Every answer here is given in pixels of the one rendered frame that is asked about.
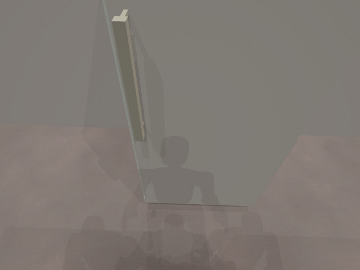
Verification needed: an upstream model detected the fridge door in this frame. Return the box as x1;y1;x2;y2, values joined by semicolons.
105;0;360;206

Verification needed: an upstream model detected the handle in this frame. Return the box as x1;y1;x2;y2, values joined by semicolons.
111;10;145;141

